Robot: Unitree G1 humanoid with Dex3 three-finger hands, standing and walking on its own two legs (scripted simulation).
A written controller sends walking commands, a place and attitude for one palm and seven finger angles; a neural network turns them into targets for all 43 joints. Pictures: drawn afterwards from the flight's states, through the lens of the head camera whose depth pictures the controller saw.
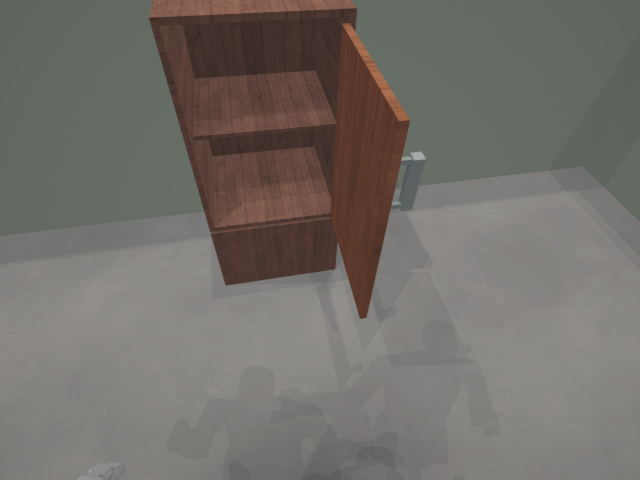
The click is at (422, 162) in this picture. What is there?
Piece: cupboard door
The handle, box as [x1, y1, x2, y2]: [391, 152, 425, 210]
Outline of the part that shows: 421,152 413,152 410,153 408,157 402,157 400,164 406,164 407,166 399,199 396,202 392,202 391,208 399,207 401,210 411,209 425,161 425,158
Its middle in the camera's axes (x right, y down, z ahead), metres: +0.15 -0.10 +0.74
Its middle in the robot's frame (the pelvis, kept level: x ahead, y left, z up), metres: +0.64 -0.12 -0.01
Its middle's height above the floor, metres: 0.76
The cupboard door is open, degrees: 89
